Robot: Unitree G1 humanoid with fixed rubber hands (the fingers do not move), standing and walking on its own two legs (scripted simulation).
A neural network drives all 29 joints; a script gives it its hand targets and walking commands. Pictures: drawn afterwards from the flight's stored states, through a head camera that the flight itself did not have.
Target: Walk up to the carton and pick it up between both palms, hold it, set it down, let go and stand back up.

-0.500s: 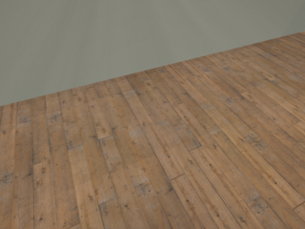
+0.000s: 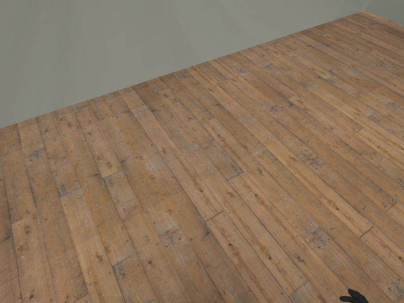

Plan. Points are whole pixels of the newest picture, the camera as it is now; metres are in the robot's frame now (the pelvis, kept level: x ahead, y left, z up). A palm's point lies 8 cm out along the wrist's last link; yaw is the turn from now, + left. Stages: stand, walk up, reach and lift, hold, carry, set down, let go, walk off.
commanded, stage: walk up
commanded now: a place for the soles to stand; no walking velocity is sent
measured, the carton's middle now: out of the picture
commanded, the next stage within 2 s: none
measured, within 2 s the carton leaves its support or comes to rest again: neither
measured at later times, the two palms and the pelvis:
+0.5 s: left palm (137, 244) +0.27 +0.17 -0.11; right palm out of the picture +0.00 -0.40 -0.07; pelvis +0.05 -0.06 +0.00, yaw -25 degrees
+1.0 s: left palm (229, 196) +0.40 -0.04 -0.08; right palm out of the picture -0.09 -0.46 -0.12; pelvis +0.09 -0.17 -0.01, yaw -50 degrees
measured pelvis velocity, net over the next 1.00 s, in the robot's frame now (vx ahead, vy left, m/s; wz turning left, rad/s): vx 0.09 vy -0.17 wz -0.88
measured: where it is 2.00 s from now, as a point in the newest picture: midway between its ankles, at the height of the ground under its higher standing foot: outside the picture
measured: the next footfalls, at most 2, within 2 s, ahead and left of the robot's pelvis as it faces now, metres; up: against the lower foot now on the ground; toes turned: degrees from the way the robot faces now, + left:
left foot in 0.38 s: +0.18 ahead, -0.01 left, +0.00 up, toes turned -19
right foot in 0.76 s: +0.04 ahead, -0.31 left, +0.00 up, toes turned -48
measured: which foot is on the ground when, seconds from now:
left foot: down 0.00-0.12, up 0.14-0.36, down 0.38-0.82, up 0.84-1.00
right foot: down 0.00-0.42, up 0.44-0.74, down 0.76-1.00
